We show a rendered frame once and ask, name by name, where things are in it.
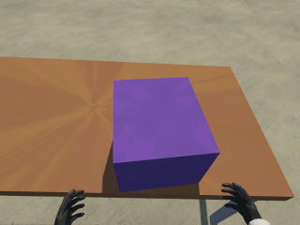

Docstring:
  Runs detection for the robot right hand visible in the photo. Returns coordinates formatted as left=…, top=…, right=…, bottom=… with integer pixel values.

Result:
left=221, top=182, right=262, bottom=225

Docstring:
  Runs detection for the table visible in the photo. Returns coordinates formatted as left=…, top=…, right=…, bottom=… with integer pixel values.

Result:
left=0, top=56, right=294, bottom=224

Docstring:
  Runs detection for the carton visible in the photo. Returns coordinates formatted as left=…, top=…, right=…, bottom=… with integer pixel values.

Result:
left=112, top=77, right=220, bottom=193

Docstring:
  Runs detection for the robot left hand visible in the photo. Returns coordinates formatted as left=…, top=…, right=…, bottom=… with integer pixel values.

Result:
left=53, top=189, right=85, bottom=225

